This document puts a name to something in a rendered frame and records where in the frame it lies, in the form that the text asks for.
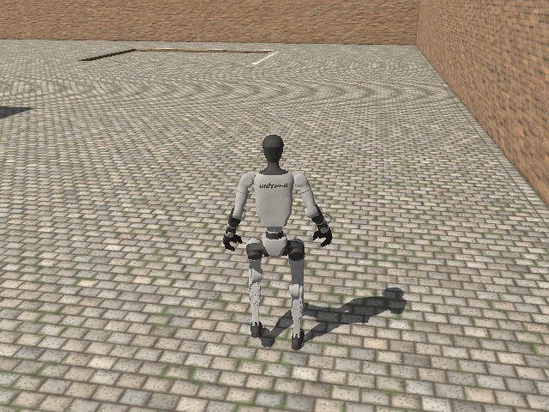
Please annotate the left robot forearm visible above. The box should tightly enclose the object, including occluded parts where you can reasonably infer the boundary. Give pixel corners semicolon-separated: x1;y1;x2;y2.
225;206;241;238

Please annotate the left robot upper arm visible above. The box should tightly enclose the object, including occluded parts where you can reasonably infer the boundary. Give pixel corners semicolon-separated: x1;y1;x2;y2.
232;173;256;220

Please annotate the right robot forearm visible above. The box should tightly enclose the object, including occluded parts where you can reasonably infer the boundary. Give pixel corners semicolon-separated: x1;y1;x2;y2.
311;204;329;233

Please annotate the robot right hand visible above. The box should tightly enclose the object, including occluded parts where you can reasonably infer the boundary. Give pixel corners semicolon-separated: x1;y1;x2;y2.
313;228;333;247

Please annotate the robot left hand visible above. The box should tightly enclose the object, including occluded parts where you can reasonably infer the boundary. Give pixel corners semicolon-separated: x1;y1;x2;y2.
223;234;243;251

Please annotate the robot left shin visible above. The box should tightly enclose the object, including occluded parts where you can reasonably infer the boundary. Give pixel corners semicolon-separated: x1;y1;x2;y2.
249;268;261;326

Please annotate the robot shin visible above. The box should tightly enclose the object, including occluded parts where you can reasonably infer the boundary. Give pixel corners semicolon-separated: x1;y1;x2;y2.
249;268;261;326
291;283;304;338

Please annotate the right robot upper arm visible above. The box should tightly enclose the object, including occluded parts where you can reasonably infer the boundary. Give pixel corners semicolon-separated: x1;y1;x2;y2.
291;172;319;218

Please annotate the robot right shin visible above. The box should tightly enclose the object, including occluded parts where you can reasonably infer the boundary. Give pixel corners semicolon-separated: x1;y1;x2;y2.
291;283;304;338

